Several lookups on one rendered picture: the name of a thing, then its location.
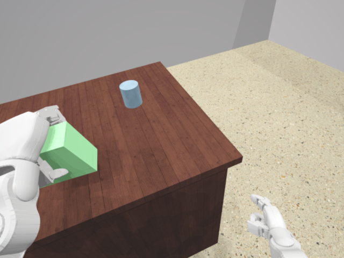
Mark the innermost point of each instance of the table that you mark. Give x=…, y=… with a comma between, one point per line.
x=159, y=187

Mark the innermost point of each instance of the right robot forearm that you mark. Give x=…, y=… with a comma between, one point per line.
x=284, y=245

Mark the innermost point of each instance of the sponge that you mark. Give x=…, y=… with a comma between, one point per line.
x=66, y=148

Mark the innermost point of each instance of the left robot hand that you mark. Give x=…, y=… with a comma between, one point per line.
x=23, y=137

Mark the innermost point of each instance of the right robot hand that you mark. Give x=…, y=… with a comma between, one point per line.
x=259, y=224

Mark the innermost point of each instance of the left robot forearm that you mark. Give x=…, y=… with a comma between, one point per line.
x=19, y=217

